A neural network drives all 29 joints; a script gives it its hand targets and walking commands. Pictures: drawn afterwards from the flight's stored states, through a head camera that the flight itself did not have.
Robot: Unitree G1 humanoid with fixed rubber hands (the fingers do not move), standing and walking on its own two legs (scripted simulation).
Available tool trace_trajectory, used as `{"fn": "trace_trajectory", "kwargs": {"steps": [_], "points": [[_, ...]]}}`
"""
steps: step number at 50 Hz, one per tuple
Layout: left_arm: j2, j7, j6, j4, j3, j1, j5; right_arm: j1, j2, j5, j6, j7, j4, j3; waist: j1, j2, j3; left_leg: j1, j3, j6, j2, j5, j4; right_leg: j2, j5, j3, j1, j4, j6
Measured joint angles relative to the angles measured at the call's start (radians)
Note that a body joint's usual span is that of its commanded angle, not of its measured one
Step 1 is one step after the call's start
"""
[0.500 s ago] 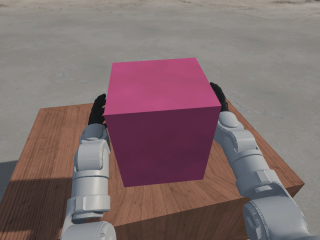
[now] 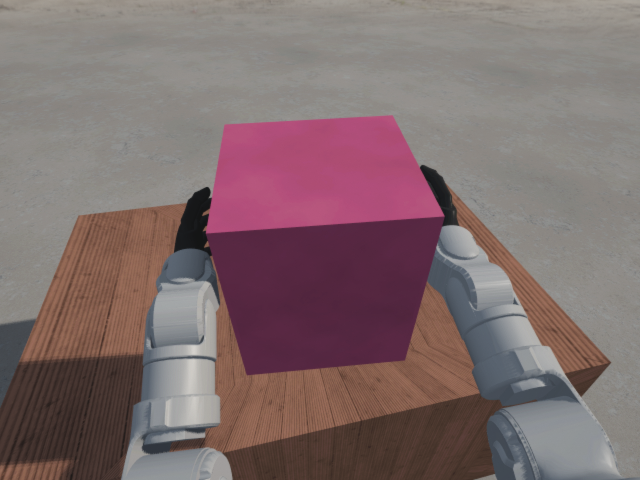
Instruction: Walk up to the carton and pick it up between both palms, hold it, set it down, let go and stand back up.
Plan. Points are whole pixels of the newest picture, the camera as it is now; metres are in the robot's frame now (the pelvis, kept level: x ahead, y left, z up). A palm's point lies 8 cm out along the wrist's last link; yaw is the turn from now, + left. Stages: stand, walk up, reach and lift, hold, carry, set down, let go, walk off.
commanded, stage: hold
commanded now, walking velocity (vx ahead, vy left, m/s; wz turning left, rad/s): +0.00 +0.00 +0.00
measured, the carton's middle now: (318, 247) +0.37 +0.00 +0.15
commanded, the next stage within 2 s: none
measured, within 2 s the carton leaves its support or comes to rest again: neither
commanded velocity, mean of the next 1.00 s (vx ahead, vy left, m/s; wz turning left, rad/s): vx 0.00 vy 0.00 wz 0.00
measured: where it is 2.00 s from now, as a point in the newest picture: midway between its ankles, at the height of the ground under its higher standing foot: outside the picture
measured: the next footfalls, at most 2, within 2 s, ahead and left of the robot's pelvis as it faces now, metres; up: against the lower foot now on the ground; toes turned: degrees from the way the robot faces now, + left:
none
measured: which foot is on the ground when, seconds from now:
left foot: down 0.00-1.00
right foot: down 0.00-1.00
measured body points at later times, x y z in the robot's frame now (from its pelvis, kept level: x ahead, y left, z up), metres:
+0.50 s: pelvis +0.00 +0.00 +0.00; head -0.05 +0.02 +0.45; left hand +0.37 +0.15 +0.16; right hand +0.38 -0.15 +0.18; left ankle +0.02 +0.11 -0.75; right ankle +0.00 -0.12 -0.75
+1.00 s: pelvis +0.00 +0.00 +0.00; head -0.05 +0.02 +0.45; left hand +0.37 +0.15 +0.16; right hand +0.38 -0.16 +0.18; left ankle +0.02 +0.11 -0.75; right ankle +0.00 -0.12 -0.75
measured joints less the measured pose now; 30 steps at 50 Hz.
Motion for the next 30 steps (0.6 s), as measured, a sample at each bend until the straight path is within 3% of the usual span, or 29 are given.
{"fn": "trace_trajectory", "kwargs": {"steps": [30], "points": [[0.009, 0.003, -0.01, 0.032, 0.002, -0.016, -0.004, -0.023, 0.005, -0.011, -0.011, 0.007, 0.037, -0.012, 0.006, -0.008, -0.012, -0.021, 0.004, 0.001, 0.001, 0.006, 0.001, 0.001, 0.006, 0.004, -0.023, 0.003, 0.001]]}}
